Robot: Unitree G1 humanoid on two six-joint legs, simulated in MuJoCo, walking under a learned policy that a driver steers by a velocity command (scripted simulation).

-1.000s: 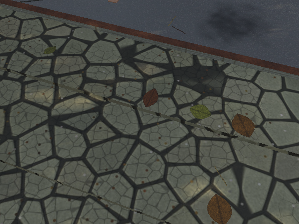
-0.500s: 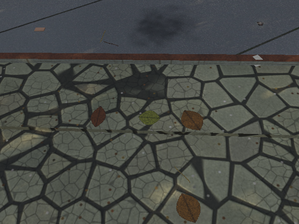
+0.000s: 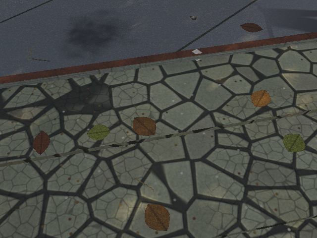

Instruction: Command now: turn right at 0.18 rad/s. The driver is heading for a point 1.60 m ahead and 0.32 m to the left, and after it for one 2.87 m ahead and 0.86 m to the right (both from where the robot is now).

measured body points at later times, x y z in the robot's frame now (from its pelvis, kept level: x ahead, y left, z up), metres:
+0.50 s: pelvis +0.00 +0.00 +0.00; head +0.00 +0.00 +0.45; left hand +0.14 +0.25 -0.11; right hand +0.09 -0.27 -0.12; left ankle -0.01 +0.13 -0.73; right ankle +0.00 -0.12 -0.73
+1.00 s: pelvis +0.10 -0.01 +0.01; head +0.12 -0.03 +0.46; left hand +0.07 +0.25 -0.12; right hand +0.26 -0.27 -0.10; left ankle +0.12 +0.12 -0.66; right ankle +0.00 -0.12 -0.73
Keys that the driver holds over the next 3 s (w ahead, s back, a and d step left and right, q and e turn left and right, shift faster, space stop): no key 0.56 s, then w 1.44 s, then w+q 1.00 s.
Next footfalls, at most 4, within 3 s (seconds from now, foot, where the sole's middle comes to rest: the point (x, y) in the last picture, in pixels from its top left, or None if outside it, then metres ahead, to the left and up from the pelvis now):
0.26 left None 0.03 0.13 -0.77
1.16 left None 0.39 0.13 -0.74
1.70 right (196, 220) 0.52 -0.12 -0.74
2.18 left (141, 143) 0.89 0.10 -0.72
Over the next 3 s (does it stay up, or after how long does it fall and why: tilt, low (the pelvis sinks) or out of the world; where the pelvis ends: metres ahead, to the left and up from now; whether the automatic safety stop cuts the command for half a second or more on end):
stays up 1.05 0.03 0.06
